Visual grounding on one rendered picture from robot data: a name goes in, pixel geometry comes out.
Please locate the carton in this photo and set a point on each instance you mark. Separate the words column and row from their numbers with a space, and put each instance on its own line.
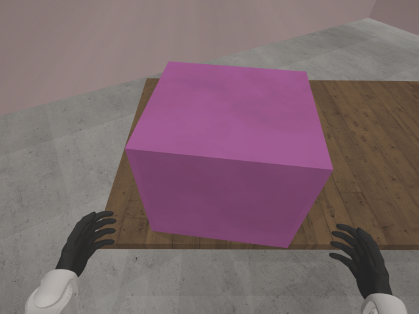
column 230, row 153

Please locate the right robot hand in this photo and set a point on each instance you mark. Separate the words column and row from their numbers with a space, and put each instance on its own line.
column 367, row 264

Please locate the left robot hand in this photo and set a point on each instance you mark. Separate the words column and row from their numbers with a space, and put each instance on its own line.
column 81, row 243

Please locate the table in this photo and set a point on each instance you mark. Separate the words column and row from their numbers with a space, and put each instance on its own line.
column 371, row 129

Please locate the left robot forearm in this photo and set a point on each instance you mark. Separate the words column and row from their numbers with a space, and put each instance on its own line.
column 56, row 294

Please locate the right robot forearm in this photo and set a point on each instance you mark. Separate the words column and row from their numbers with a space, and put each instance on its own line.
column 380, row 303

